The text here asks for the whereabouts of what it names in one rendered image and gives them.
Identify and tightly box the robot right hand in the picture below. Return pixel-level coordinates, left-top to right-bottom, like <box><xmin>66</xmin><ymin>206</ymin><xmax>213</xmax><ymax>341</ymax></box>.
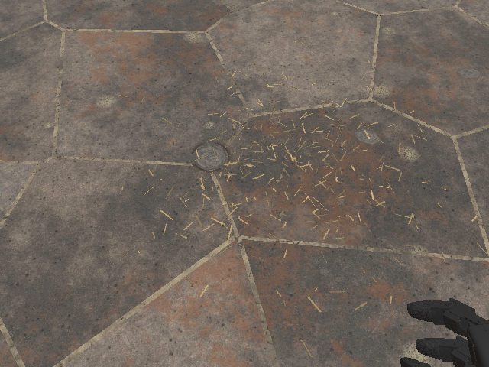
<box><xmin>400</xmin><ymin>298</ymin><xmax>489</xmax><ymax>367</ymax></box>

